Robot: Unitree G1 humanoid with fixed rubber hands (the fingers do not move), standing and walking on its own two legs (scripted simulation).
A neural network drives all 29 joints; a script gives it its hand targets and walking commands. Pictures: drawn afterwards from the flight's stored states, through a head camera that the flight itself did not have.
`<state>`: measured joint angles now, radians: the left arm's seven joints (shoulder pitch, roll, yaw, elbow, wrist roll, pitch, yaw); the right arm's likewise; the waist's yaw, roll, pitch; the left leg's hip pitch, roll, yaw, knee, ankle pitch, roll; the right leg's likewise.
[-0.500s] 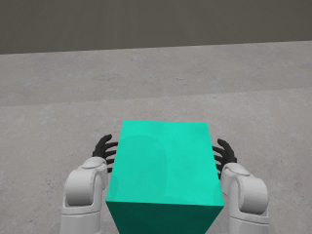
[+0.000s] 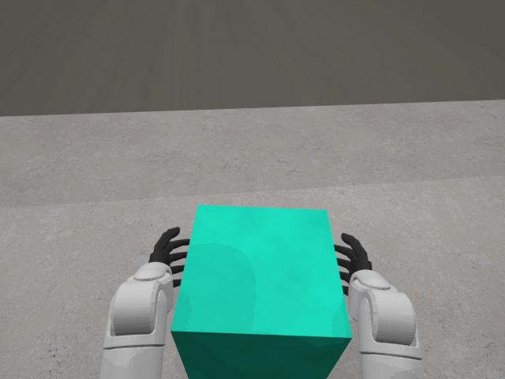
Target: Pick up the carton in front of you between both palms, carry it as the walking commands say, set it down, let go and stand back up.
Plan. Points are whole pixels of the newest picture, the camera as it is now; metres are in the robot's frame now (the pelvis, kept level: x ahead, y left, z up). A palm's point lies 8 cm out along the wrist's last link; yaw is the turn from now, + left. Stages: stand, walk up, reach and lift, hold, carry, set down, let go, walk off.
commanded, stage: carry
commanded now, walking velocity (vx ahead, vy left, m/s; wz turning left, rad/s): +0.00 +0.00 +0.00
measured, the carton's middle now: (258, 302) +0.26 +0.00 -0.01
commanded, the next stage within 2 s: hold in 1.50 s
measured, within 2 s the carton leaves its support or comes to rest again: neither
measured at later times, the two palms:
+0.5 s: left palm (166, 282) +0.26 +0.14 +0.04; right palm (358, 289) +0.26 -0.15 +0.04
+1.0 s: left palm (165, 299) +0.23 +0.14 +0.05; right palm (367, 307) +0.23 -0.16 +0.04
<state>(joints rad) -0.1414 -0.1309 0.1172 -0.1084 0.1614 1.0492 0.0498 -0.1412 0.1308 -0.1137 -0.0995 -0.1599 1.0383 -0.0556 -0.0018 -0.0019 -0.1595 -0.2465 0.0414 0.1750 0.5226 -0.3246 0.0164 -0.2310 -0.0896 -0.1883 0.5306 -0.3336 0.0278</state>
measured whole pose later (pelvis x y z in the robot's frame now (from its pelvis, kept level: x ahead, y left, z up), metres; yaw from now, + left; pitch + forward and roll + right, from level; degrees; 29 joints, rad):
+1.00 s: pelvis -0.05 -0.01 +0.00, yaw +0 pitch +2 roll +0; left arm -0.22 -0.14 0.19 0.18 0.24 0.74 0.01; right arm -0.23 0.14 -0.19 0.19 -0.24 0.73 -0.02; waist 0.00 0.00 -0.12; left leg -0.29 0.06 0.17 0.51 -0.25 0.02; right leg -0.27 -0.07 -0.19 0.51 -0.27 -0.01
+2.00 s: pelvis -0.11 -0.01 +0.00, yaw -2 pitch -11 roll +0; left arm -0.40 -0.18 0.36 0.38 0.32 0.68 -0.03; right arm -0.41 0.19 -0.37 0.39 -0.33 0.67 0.02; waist 0.00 0.01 0.11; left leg -0.12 -0.02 0.01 0.52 -0.22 0.03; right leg -0.10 0.02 -0.03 0.51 -0.22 -0.04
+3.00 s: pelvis -0.12 -0.01 -0.20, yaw -4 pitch +42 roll +1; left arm -0.76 -0.06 0.47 0.62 0.19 0.20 0.03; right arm -0.82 0.05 -0.37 0.72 -0.19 0.18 -0.08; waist 0.06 -0.04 -0.20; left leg -1.76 -0.03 0.02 1.52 -0.50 0.02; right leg -1.76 0.06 0.00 1.53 -0.49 -0.03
